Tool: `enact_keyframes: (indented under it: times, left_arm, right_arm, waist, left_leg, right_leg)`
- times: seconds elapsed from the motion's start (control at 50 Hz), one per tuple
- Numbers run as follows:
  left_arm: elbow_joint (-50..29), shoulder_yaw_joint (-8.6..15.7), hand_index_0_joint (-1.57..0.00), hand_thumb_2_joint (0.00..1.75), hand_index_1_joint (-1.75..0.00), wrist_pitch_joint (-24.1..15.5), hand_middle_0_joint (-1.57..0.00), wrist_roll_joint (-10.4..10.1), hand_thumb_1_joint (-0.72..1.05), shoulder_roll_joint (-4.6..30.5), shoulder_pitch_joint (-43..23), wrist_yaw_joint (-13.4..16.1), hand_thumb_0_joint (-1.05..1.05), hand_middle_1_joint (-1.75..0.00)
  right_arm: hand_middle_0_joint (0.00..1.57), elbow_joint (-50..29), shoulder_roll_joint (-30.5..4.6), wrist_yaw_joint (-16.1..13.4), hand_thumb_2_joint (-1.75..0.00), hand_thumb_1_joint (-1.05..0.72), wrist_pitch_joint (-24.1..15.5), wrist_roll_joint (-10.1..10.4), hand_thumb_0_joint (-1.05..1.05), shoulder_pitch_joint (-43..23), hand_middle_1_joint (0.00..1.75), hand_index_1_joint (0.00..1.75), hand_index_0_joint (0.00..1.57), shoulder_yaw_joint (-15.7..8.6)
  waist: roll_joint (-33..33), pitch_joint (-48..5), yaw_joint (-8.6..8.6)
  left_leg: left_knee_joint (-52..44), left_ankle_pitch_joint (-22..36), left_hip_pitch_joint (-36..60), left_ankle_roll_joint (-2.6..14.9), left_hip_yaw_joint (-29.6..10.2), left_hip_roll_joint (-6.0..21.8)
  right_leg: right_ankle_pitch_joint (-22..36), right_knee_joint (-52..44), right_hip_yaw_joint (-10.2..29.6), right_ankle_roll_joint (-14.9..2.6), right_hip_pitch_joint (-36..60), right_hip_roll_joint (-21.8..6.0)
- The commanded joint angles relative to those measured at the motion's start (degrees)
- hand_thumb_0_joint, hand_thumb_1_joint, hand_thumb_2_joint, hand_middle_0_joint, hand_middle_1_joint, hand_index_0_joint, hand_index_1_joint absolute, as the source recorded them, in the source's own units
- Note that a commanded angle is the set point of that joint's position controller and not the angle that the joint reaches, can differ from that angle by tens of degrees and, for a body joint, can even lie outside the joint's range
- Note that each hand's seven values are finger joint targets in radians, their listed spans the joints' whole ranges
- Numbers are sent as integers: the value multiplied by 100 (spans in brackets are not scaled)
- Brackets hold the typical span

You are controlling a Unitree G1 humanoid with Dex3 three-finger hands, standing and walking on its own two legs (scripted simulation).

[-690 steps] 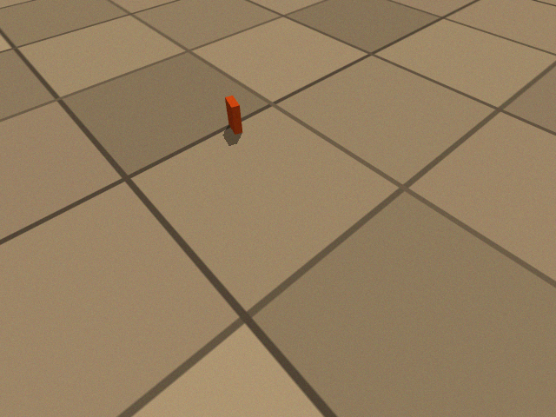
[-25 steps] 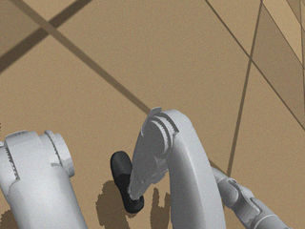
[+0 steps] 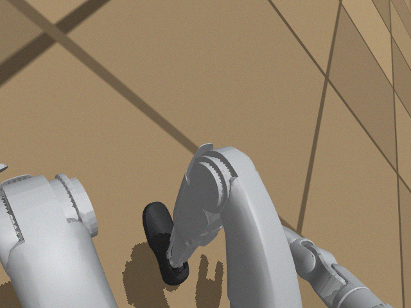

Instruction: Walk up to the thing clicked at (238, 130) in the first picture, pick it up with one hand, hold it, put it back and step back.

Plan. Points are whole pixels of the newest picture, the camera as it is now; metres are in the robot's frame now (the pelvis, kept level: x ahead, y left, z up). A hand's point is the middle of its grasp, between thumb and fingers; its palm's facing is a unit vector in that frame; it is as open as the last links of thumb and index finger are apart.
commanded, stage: close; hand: left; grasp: from the side
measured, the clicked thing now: out of the picture +0.42 +0.29 -0.19
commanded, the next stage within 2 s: settle in 1.86 s
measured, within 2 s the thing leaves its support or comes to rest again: neither
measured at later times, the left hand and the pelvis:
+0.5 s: hand out of the picture +0.41 +0.29 -0.18, palm faces +0.41 -0.91 +0.02, open 13.4 cm; pelvis +0.00 +0.00 +0.00, yaw +0 degrees
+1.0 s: hand out of the picture +0.41 +0.29 -0.18, palm faces +0.42 -0.91 +0.02, open 13.5 cm; pelvis +0.00 +0.00 +0.00, yaw +0 degrees
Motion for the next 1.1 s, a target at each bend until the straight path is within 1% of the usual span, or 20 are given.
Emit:
enact_keyframes:
  times: [0.0, 0.06, 0.16, 0.22, 0.26, 0.36, 0.42, 0.44, 0.48, 0.54, 0.58, 0.6, 0.62, 0.74, 0.88, 0.96, 1.0, 1.02, 1.06, 1.08]
  left_arm:
    - [-816, 43, -29, 38, -28, -351, -30, -65, 1, 973, -1401, 62, 0, -28]
    - [-729, 71, -32, 40, -30, -355, -33, -49, 8, 1006, -1451, 111, 0, -30]
    - [-614, -29, -36, 45, -34, -310, -37, 19, 14, 926, -1571, 82, 0, -34]
    - [-499, 16, -40, 49, -38, -261, -41, 15, 19, 909, -1403, 81, 0, -37]
    - [-598, 25, -43, 50, -42, -282, -44, -15, 11, 956, -1515, 71, 0, -41]
    - [-656, 28, -48, 56, -47, -213, -48, -40, 16, 895, -1382, 34, 0, -47]
    - [-691, 87, -50, 59, -51, -170, -51, -50, 16, 1019, -1494, 36, 0, -50]
    - [-732, 112, -50, 60, -51, -149, -50, -55, 15, 937, -1326, 34, 0, -51]
    - [-765, 47, -52, 61, -53, -143, -52, -16, 16, 933, -1507, 39, 0, -52]
    - [-817, 1, -55, 62, -55, -113, -55, 30, 15, 885, -1452, 10, 0, -55]
    - [-814, 76, -58, 66, -59, -81, -59, 24, 14, 945, -1361, 39, 0, -59]
    - [-830, -19, -57, 65, -59, -81, -58, 35, 14, 845, -1393, 34, 0, -58]
    - [-893, -3, -59, 66, -60, -80, -59, 21, 15, 861, -1389, 32, 0, -59]
    - [-823, -24, -63, 69, -64, -60, -63, 11, 14, 833, -1377, 58, 0, -64]
    - [-800, -17, -69, 75, -71, -72, -68, -16, 17, 734, -1119, 14, 0, -71]
    - [-897, -87, -72, 77, -74, -55, -72, -9, 15, 714, -1042, -12, 0, -74]
    - [-909, -63, -72, 76, -73, -48, -71, -54, 14, 696, -1033, -26, 0, -73]
    - [-949, -32, -71, 76, -73, -40, -71, -86, 14, 693, -936, -42, 0, -73]
    - [-930, -5, -71, 76, -74, -28, -71, -140, 9, 680, -999, -43, 0, -73]
    - [-1020, 65, -71, 76, -73, -36, -71, -161, 10, 772, -942, -49, 0, -73]
  right_arm:
    - [20, -8, -2124, -141, -89, -87, 57, -1, 0, 51, 30, 30, 20, -726]
    - [20, -7, -2113, -133, -89, -87, 57, -11, 0, 77, 30, 30, 20, -695]
    - [20, 42, -2129, -142, -89, -86, 71, 4, 0, 83, 30, 30, 20, -727]
    - [20, -6, -2105, -130, -89, -86, 88, 1, 0, 105, 30, 30, 20, -704]
    - [20, -22, -2116, -127, -89, -86, 101, -5, 0, 99, 30, 30, 20, -694]
    - [20, -8, -2084, -135, -89, -86, 95, 7, 0, 114, 30, 30, 20, -728]
    - [20, -19, -2076, -146, -89, -86, 104, 29, 0, 120, 30, 30, 20, -720]
    - [20, -11, -2075, -154, -89, -86, 108, 21, 0, 131, 30, 30, 20, -742]
    - [20, 19, -2097, -155, -89, -86, 117, 24, 0, 171, 30, 30, 20, -752]
    - [20, -11, -2119, -148, -89, -86, 139, 43, 0, 131, 30, 30, 20, -795]
    - [20, -9, -2096, -149, -89, -86, 162, 42, 0, 171, 30, 30, 20, -783]
    - [20, -14, -2072, -135, -89, -86, 159, 41, 0, 145, 30, 30, 20, -790]
    - [20, -18, -2071, -129, -89, -86, 149, 39, 0, 136, 30, 30, 20, -798]
    - [20, -29, -2086, -125, -89, -86, 157, 57, 0, 139, 30, 30, 20, -796]
    - [20, -15, -2073, -131, -89, -86, 171, 43, 0, 126, 30, 30, 20, -788]
    - [20, -42, -2085, -127, -89, -86, 193, 59, 0, 94, 30, 30, 20, -808]
    - [20, -46, -2072, -125, -89, -87, 188, 62, 0, 61, 30, 30, 20, -798]
    - [20, -50, -2059, -123, -89, -87, 176, 69, 0, 54, 30, 30, 20, -812]
    - [20, -59, -2065, -125, -89, -87, 165, 80, 0, 59, 30, 30, 20, -811]
    - [20, -56, -2053, -132, -89, -87, 156, 78, 0, 63, 30, 30, 20, -808]
  waist:
    - [3186, -2893, -813]
    - [3162, -2956, -849]
    - [3103, -2829, -913]
    - [3058, -2938, -840]
    - [3101, -2977, -839]
    - [3130, -3028, -777]
    - [3137, -3045, -790]
    - [3129, -3107, -728]
    - [3222, -3073, -812]
    - [3359, -2978, -805]
    - [3292, -3048, -750]
    - [3262, -3027, -762]
    - [3282, -3072, -739]
    - [3208, -2978, -779]
    - [3261, -3141, -711]
    - [3270, -3091, -698]
    - [3225, -3064, -692]
    - [3185, -3093, -622]
    - [3099, -3080, -659]
    - [3101, -3188, -591]
  left_leg:
    - [-2173, 322, 1864, -287, 384, 244]
    - [-2157, 380, 1905, -293, 349, 253]
    - [-2205, 230, 1876, -287, 319, 267]
    - [-2192, 394, 1916, -295, 328, 263]
    - [-2184, 398, 1899, -294, 342, 248]
    - [-2144, 464, 1930, -277, 421, 248]
    - [-2146, 370, 1815, -263, 445, 239]
    - [-2138, 527, 1956, -279, 443, 263]
    - [-2193, 550, 2015, -306, 381, 283]
    - [-2292, 463, 2075, -342, 330, 296]
    - [-2297, 451, 2019, -330, 332, 288]
    - [-2256, 443, 1984, -321, 365, 273]
    - [-2230, 444, 2012, -314, 391, 277]
    - [-2258, 428, 1927, -311, 357, 268]
    - [-2214, 795, 2144, -350, 358, 278]
    - [-2235, 665, 2121, -345, 366, 269]
    - [-2203, 590, 1961, -326, 409, 242]
    - [-2167, 583, 1956, -307, 449, 235]
    - [-2144, 489, 1828, -286, 471, 225]
    - [-2119, 487, 1869, -281, 478, 237]
  right_leg:
    - [513, -855, -347, -295, 1233, 310]
    - [561, -838, -366, -287, 1261, 309]
    - [465, -855, -366, -282, 1138, 292]
    - [570, -832, -368, -284, 1222, 305]
    - [572, -848, -365, -291, 1248, 311]
    - [637, -881, -315, -291, 1347, 323]
    - [540, -918, -315, -300, 1333, 327]
    - [667, -905, -300, -299, 1366, 332]
    - [679, -833, -337, -301, 1304, 311]
    - [596, -779, -365, -318, 1123, 283]
    - [578, -809, -355, -321, 1221, 296]
    - [570, -817, -339, -319, 1190, 301]
    - [578, -823, -326, -317, 1210, 305]
    - [561, -814, -357, -318, 1186, 296]
    - [811, -758, -360, -320, 1289, 306]
    - [704, -791, -366, -320, 1236, 304]
    - [652, -830, -360, -315, 1273, 305]
    - [647, -837, -330, -315, 1304, 313]
    - [577, -889, -334, -311, 1336, 319]
    - [578, -896, -320, -315, 1369, 337]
